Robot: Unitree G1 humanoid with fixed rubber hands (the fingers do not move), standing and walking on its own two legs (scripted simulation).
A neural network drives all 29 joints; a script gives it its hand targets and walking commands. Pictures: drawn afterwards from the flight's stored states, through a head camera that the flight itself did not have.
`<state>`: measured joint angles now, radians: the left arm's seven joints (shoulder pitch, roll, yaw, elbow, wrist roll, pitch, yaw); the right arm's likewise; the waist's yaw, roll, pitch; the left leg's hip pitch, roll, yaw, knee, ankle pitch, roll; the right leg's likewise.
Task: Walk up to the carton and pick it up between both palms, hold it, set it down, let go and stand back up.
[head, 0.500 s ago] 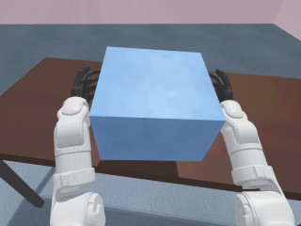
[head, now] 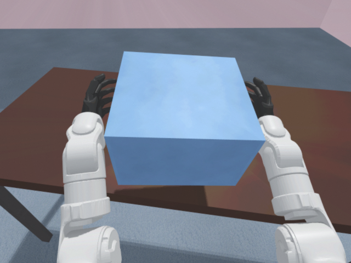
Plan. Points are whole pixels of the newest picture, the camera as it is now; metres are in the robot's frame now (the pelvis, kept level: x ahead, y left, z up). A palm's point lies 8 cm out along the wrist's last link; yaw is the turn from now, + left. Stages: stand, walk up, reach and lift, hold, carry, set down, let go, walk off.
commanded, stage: set down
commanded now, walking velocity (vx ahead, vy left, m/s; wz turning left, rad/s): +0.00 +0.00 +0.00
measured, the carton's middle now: (179, 118) +0.38 -0.01 +0.16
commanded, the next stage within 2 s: none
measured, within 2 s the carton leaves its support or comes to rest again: neither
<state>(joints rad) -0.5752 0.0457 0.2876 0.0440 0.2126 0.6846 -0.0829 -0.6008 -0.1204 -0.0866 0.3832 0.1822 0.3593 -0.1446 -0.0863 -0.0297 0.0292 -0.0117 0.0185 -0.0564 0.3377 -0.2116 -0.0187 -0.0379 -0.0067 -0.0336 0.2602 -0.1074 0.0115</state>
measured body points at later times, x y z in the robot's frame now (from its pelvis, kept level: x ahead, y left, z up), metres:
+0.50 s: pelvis +0.00 -0.02 +0.00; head -0.01 +0.00 +0.45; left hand +0.38 +0.15 +0.17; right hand +0.38 -0.21 +0.15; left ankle -0.01 +0.13 -0.75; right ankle +0.03 -0.13 -0.75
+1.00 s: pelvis +0.02 -0.01 +0.00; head +0.01 +0.01 +0.45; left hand +0.40 +0.14 +0.15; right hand +0.39 -0.22 +0.13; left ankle -0.01 +0.13 -0.75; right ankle +0.03 -0.13 -0.75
